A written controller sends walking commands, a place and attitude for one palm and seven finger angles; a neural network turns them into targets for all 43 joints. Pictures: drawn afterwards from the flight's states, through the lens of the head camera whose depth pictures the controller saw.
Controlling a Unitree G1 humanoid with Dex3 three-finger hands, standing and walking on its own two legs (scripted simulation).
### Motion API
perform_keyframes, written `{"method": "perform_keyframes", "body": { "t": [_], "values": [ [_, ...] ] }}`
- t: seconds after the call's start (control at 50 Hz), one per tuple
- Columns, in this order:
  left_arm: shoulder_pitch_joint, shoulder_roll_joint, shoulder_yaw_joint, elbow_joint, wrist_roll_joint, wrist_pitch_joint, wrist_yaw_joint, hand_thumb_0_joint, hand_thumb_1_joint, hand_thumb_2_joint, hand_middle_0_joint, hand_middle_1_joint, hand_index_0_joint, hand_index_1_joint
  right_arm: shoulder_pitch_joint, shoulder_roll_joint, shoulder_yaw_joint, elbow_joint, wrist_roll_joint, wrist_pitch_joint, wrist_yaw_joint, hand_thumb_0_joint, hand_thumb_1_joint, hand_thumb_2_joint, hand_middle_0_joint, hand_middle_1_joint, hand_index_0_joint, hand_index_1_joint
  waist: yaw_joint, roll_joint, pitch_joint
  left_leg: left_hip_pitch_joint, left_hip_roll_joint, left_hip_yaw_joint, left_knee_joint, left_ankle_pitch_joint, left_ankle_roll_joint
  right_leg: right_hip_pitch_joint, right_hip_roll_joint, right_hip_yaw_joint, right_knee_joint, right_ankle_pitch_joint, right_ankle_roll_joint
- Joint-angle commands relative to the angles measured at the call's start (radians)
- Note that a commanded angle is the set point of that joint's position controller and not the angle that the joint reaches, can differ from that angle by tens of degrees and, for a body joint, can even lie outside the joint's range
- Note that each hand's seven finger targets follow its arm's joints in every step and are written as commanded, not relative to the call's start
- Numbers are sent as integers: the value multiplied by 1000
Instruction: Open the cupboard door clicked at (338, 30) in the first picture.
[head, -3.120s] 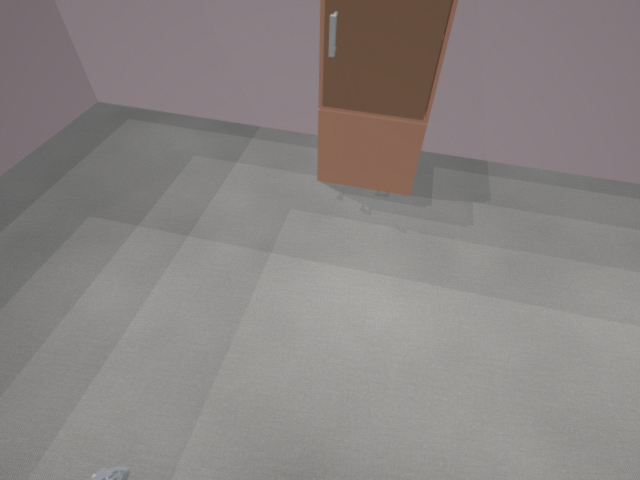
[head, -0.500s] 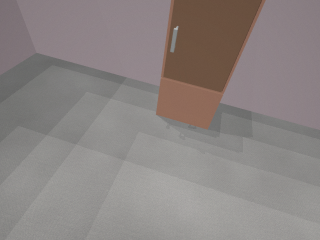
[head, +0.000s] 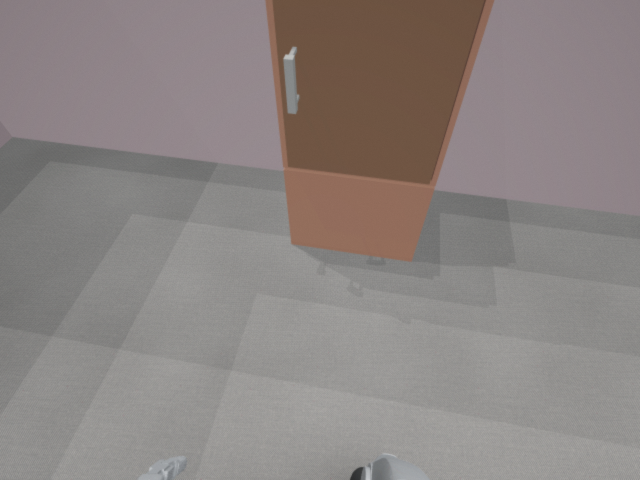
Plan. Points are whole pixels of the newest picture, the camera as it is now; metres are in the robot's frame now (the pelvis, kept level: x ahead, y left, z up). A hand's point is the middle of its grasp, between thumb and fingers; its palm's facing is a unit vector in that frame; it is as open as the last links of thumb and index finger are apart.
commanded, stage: turn to face it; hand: left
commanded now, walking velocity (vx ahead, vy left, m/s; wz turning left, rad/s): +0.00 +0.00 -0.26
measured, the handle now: (293, 80) +0.95 +0.09 -0.02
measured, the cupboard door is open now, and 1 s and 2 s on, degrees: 0 0 0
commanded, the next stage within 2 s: take the last steps up to it in 0.28 s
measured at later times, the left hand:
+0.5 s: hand out of the picture +0.15 +0.19 -0.16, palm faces -0.04 -0.99 -0.13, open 7.3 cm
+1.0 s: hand (228, 439) +0.20 +0.14 -0.14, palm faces -0.08 -0.98 -0.16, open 7.3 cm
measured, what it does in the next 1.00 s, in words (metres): walks ahead: left foot, then right foot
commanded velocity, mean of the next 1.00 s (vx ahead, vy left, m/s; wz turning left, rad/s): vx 0.18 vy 0.01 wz -0.12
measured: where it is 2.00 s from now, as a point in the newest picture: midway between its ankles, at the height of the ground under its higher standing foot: (325, 439)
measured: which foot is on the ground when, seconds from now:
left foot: up 0.00-0.36, down 0.38-0.74, up 0.76-1.00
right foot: down 0.00-0.40, up 0.42-0.72, down 0.74-1.00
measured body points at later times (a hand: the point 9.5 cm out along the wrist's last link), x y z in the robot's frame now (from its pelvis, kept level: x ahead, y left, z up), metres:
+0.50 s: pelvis +0.11 +0.02 +0.03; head +0.12 +0.04 +0.47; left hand +0.15 +0.24 -0.14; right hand +0.17 -0.21 -0.11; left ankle +0.15 +0.12 -0.71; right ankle +0.08 -0.09 -0.68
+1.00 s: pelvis +0.21 -0.02 +0.03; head +0.21 -0.03 +0.48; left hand +0.20 +0.19 -0.13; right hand +0.18 -0.25 -0.13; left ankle +0.29 +0.10 -0.67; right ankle +0.14 -0.12 -0.71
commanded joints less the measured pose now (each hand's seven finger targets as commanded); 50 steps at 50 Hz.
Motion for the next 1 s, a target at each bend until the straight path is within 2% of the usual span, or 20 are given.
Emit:
{"method": "perform_keyframes", "body": {
  "t": [0.0, 0.04, 0.08, 0.24, 0.32, 0.36, 0.38, 0.4, 0.42, 0.48, 0.6, 0.68, 0.7, 0.72, 0.74, 0.76, 0.8, 0.84, 0.9, 0.98],
  "values": [
    [243, 160, 22, 30, -15, 11, 38, 0, 900, 900, -200, -300, -200, -300, -102, -95, -24, -124, 0, -25, -12, 0, -900, -900, 200, 300, 200, 300, 96, -88, -95, -471, 38, -139, 483, 93, 15, 329, -364, 454, -356, 310, -152],
    [153, 90, -4, 12, -10, 5, 45, 0, 900, 900, -200, -300, -200, -300, -43, -60, -14, -98, -13, 6, -10, 0, -900, -900, 200, 300, 200, 300, 17, -62, -69, -372, 60, -129, 349, 160, -1, 145, -279, 275, -391, 329, -95],
    [111, 80, -7, 1, -4, 7, 49, 0, 900, 900, -200, -300, -200, -300, 4, -43, -11, -87, -13, 24, -8, 0, -900, -900, 200, 300, 200, 300, -21, -92, -96, -293, 52, -97, 200, 165, -20, 74, -227, 192, -394, 330, -85],
    [154, 121, 13, 4, -5, 37, 40, 0, 900, 900, -200, -300, -200, -300, -210, -87, -5, -175, -7, 22, -10, 0, -900, -900, 200, 300, 200, 300, 40, -131, -109, -298, -1, -69, -143, 195, -44, 226, -196, 279, -359, 331, -98],
    [136, 128, 18, 0, -14, 56, 42, 0, 900, 900, -200, -300, -200, -300, -200, -110, -5, -171, -5, 14, -17, 0, -900, -900, 200, 300, 200, 300, 16, -84, -89, -104, -10, -60, -400, 350, -38, 157, -151, 282, -293, 208, -39],
    [173, 67, 7, -6, -17, 66, 37, 0, 900, 900, -200, -300, -200, -300, -180, -191, -16, -171, -9, 6, -21, 0, -900, -900, 200, 300, 200, 300, 26, 134, -84, -22, 148, -220, -494, 548, 33, 76, -25, 196, -182, -26, 49],
    [188, 41, 0, -8, -19, 69, 34, 0, 900, 900, -200, -300, -200, -300, -181, -229, -18, -176, -16, 7, -23, 0, -900, -900, 200, 300, 200, 300, 28, 261, -79, -62, 256, -319, -593, 489, 103, 75, 28, 110, -72, -214, 86],
    [161, 52, -1, -9, -13, 74, 32, 0, 900, 900, -200, -300, -200, -300, -185, -230, -22, -176, -21, 9, -26, 0, -900, -900, 200, 300, 200, 300, 10, 321, -56, -99, 288, -380, -690, 337, 146, 47, 43, 99, 91, -368, 94],
    [147, 62, 2, -14, -4, 76, 26, 0, 900, 900, -200, -300, -200, -300, -184, -223, -21, -186, -22, 6, -27, 0, -900, -900, 200, 300, 200, 300, 5, 267, -28, -121, 289, -393, -712, 260, 166, 9, 23, 125, 210, -388, 88],
    [156, 39, 1, -4, 4, 62, 10, 0, 900, 900, -200, -300, -200, -300, -189, -205, -21, -188, -23, -5, -21, 0, -900, -900, 200, 300, 200, 300, 20, 131, -55, -55, 243, -291, -689, 262, 166, -64, -12, 127, 301, -320, 83],
    [113, 2, -11, -13, 2, 57, 2, 0, 900, 900, -200, -300, -200, -300, -128, -209, -39, -158, -26, -8, -13, 0, -900, -900, 200, 300, 200, 300, -4, 152, -59, -49, 209, -201, -674, 265, 160, 33, -13, 60, 64, -287, 87],
    [235, 18, -7, 37, 1, 42, 5, 0, 900, 900, -200, -300, -200, -300, -156, -195, -39, -140, -16, 0, -6, 0, -900, -900, 200, 300, 200, 300, 65, 98, -70, -166, 140, -124, -538, 146, 92, 288, 14, 23, -233, -106, 79],
    [289, 68, 3, 58, 3, 34, 12, 0, 900, 900, -200, -300, -200, -300, -161, -157, -33, -146, -10, -2, -1, 0, -900, -900, 200, 300, 200, 300, 89, -7, -73, -317, 90, -69, -413, 78, 55, 443, -67, 135, -303, -172, 51],
    [356, 159, 22, 79, 7, 30, 23, 0, 900, 900, -200, -300, -200, -300, -195, -99, -16, -177, -4, -5, 7, 0, -900, -900, 200, 300, 200, 300, 127, -241, -35, -537, -18, 50, -195, -12, 8, 542, -266, 410, -424, -293, -36],
    [429, 212, 32, 88, -3, 33, 30, 0, 900, 900, -200, -300, -200, -300, -289, -131, -20, -224, -12, -1, 12, 0, -900, -900, 200, 300, 200, 300, 172, -267, -17, -624, -16, -8, -11, -80, 9, 500, -380, 588, -518, -398, -121],
    [410, 189, 31, 92, -5, 30, 38, 0, 900, 900, -200, -300, -200, -300, -312, -151, -29, -224, -14, 5, 15, 0, -900, -900, 200, 300, 200, 300, 157, -248, 18, -640, 12, -61, 91, -26, 16, 434, -379, 592, -548, -489, -138],
    [312, 127, 17, 69, 1, 26, 44, 0, 900, 900, -200, -300, -200, -300, -280, -137, -38, -201, -17, 9, 22, 0, -900, -900, 200, 300, 200, 300, 94, -166, 73, -628, 47, -103, 142, 95, 17, 327, -339, 467, -533, -417, -114],
    [267, 100, 5, 52, 3, 15, 43, 0, 900, 900, -200, -300, -200, -300, -223, -101, -35, -174, -19, 13, 28, 0, -900, -900, 200, 300, 200, 300, 52, -105, 51, -526, 40, -75, 97, 185, 3, 257, -273, 311, -510, -240, -75],
    [266, 104, 3, 62, 2, 4, 40, 0, 900, 900, -200, -300, -200, -300, -212, -79, -32, -180, -12, 13, 36, 0, -900, -900, 200, 300, 200, 300, 40, -131, 50, -460, 27, -43, -32, 259, -6, 234, -240, 217, -511, -132, -63],
    [285, 118, 6, 80, 3, 2, 39, 0, 900, 900, -200, -300, -200, -300, -245, -77, -30, -208, -8, 0, 41, 0, -900, -900, 200, 300, 200, 300, 45, -144, 40, -377, 12, -31, -179, 280, 4, 244, -242, 190, -466, -71, -54]
  ]
}}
